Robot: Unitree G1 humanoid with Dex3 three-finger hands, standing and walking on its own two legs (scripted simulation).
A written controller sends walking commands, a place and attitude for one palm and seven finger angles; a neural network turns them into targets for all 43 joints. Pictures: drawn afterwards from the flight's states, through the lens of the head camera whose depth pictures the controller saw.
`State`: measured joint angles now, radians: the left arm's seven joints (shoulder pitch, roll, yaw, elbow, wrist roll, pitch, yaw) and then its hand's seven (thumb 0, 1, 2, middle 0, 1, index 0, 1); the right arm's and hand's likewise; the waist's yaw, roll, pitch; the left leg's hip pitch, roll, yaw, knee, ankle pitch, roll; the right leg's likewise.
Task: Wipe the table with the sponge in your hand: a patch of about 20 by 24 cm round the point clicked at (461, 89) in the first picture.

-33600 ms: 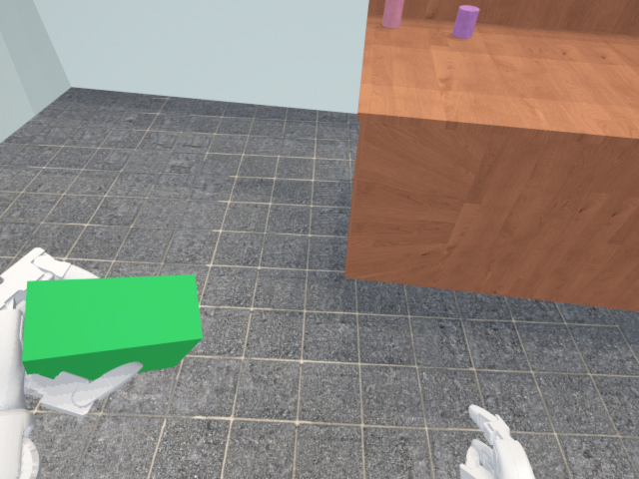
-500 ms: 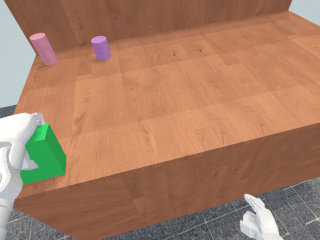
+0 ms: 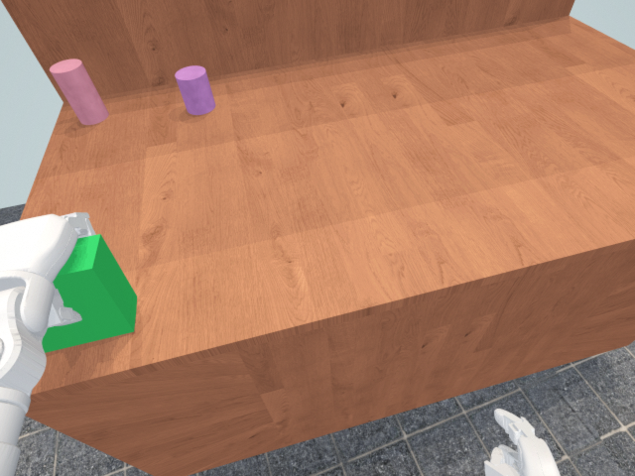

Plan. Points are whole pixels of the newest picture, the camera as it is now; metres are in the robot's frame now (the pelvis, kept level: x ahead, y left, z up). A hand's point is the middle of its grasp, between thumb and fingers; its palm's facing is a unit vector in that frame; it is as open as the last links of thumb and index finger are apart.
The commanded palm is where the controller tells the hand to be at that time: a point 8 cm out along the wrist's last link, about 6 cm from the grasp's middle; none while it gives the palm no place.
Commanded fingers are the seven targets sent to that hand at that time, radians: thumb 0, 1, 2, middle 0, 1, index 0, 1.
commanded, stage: wipe forward along the first lane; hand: left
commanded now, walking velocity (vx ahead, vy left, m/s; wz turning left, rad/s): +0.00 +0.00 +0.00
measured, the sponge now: (76, 306) +0.27 +0.37 +0.05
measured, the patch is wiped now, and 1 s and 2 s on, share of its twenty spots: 0.05 0.15 0.30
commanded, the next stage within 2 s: slide across to the middle lane in 1.44 s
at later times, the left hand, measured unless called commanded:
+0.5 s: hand (70, 244) +0.33 +0.38 +0.11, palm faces -0.15 +0.02 -0.99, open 10.3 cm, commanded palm +0.33 +0.37 +0.14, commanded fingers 0.00 0.10 1.30 -1.20 -1.60 -1.20 -1.60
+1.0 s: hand (74, 218) +0.37 +0.40 +0.11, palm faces -0.18 +0.02 -0.98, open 10.3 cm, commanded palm +0.38 +0.40 +0.14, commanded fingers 0.00 0.10 1.30 -1.20 -1.60 -1.20 -1.60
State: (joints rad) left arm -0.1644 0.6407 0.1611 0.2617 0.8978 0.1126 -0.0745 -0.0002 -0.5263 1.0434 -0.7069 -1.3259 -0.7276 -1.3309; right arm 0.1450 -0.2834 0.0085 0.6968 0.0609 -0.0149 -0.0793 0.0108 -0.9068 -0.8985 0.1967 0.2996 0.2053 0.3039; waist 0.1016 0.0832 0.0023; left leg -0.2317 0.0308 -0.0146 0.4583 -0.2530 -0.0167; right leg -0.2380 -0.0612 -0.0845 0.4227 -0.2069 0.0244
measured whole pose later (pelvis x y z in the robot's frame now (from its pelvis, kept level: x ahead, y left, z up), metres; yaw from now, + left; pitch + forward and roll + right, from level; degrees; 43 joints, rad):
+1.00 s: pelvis -0.02 +0.00 -0.01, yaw -2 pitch +10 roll -1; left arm -0.71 0.85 0.18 1.01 1.05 -0.09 -0.05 0.01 -0.55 1.05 -0.74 -1.30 -0.76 -1.31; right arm 0.29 -0.32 -0.02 0.73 0.08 0.06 -0.08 0.01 -0.91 -0.90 0.20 0.30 0.21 0.30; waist -0.01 0.05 -0.05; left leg -0.48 0.05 0.00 0.57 -0.26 -0.01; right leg -0.49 -0.04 -0.06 0.50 -0.19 0.02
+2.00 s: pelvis +0.03 +0.02 +0.00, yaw -2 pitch +12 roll -2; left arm -0.77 0.76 0.11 0.91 1.04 -0.02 -0.06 -0.01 -0.54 1.05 -0.71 -1.33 -0.73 -1.34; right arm 0.27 -0.28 -0.02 0.72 0.07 0.11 -0.05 0.00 -0.91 -0.90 0.20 0.30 0.21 0.30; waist -0.01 0.05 -0.06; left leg -0.42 0.02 0.01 0.50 -0.30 0.02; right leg -0.40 -0.06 -0.05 0.40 -0.20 0.03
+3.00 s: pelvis +0.04 +0.01 +0.00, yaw -2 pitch +8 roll -1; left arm -0.51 0.62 0.07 0.63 0.96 0.15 -0.02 -0.01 -0.51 1.05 -0.66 -1.38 -0.68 -1.40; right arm 0.22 -0.31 -0.02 0.68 0.08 0.09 -0.03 0.01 -0.91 -0.90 0.20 0.30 0.20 0.30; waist 0.02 0.07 -0.09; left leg -0.31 0.04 0.02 0.47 -0.30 0.00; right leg -0.32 -0.05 -0.04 0.41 -0.23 0.04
